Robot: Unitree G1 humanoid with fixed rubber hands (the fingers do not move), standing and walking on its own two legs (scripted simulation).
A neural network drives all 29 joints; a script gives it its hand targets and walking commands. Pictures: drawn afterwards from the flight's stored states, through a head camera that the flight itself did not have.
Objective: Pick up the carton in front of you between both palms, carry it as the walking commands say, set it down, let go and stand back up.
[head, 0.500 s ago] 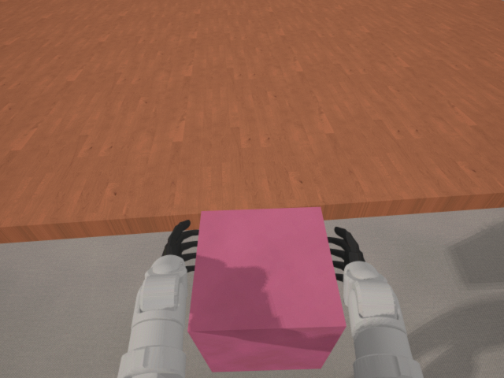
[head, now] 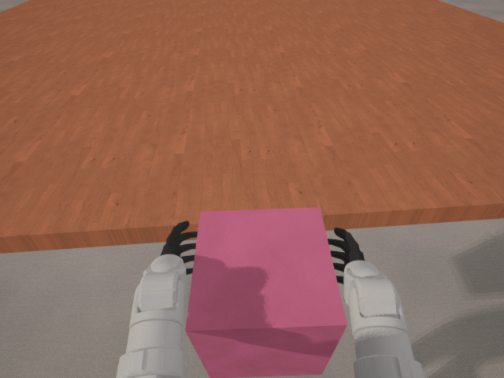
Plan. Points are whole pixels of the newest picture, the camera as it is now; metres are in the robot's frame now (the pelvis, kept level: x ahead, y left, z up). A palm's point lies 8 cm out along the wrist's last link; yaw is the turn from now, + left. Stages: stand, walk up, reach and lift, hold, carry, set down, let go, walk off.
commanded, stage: hold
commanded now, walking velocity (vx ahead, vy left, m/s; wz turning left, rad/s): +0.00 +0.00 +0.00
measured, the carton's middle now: (263, 296) +0.28 +0.00 -0.03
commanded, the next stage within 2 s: carry in 1.18 s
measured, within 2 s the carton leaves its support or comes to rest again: neither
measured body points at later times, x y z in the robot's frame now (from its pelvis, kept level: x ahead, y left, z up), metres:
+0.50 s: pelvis +0.00 +0.00 +0.00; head -0.05 +0.00 +0.45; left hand +0.31 +0.15 +0.05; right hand +0.30 -0.15 +0.04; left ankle +0.01 +0.12 -0.75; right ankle +0.02 -0.13 -0.75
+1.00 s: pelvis +0.00 +0.00 +0.00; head -0.05 +0.00 +0.45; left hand +0.31 +0.15 +0.05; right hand +0.30 -0.15 +0.04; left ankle +0.01 +0.12 -0.75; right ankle +0.02 -0.13 -0.75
